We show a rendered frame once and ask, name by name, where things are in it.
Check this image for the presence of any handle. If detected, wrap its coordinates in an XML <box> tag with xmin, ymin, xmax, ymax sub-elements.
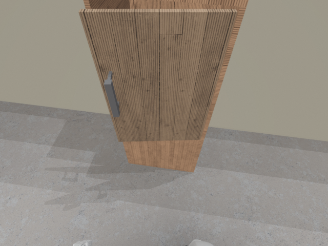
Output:
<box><xmin>104</xmin><ymin>71</ymin><xmax>120</xmax><ymax>117</ymax></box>

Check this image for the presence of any cupboard door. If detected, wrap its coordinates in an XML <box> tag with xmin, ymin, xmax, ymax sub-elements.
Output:
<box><xmin>79</xmin><ymin>9</ymin><xmax>238</xmax><ymax>142</ymax></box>

